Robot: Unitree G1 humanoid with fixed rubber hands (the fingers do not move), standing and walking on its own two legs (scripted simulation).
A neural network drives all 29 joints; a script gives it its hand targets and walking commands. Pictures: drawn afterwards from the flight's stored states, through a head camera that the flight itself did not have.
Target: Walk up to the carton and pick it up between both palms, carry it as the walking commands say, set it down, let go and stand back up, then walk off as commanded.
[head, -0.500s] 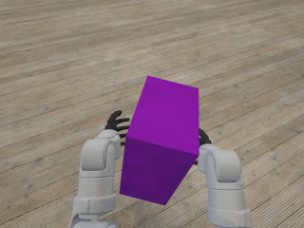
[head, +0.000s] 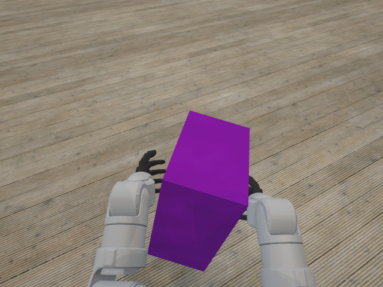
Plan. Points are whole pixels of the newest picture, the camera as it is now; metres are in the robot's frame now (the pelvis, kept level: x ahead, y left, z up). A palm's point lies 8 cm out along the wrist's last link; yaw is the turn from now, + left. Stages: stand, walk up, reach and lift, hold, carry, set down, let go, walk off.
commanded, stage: carry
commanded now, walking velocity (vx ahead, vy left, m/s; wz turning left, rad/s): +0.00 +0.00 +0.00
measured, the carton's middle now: (197, 192) +0.33 +0.01 +0.00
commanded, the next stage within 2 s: none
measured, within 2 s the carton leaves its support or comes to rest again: neither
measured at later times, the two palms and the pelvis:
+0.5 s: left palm (149, 163) +0.35 +0.11 +0.09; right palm (256, 186) +0.32 -0.12 +0.05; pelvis +0.03 +0.00 +0.01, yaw +0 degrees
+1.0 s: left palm (149, 164) +0.35 +0.12 +0.08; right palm (254, 186) +0.32 -0.12 +0.05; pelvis +0.05 +0.00 +0.01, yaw +0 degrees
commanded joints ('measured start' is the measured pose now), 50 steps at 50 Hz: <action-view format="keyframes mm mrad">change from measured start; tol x16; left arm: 1 -390 -1150 -655 -232 -443 42 -221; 4 -249 -1004 -447 186 -238 -6 -239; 9 -403 -1069 -612 -171 -374 -74 -228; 12 -344 -1018 -535 -30 -291 -84 -207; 15 -316 -1043 -646 -225 -365 -57 -194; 50 -268 -983 -488 61 -233 -179 -206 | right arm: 1 -789 972 586 -513 409 -118 185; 4 -689 855 368 -118 203 -169 183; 15 -700 925 555 -446 374 -216 192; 50 -683 856 435 -220 254 -339 202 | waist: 1 11 -243 -304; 14 10 9 -370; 50 2 -42 -332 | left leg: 1 37 24 -14 29 -143 -19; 6 271 -8 38 -18 -51 27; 24 322 102 -49 -98 324 44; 50 295 83 -51 -133 118 35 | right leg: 1 233 -239 346 -413 115 -82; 12 128 -105 143 -307 26 -26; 24 276 -111 111 -192 445 -11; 50 233 -107 127 -295 242 -7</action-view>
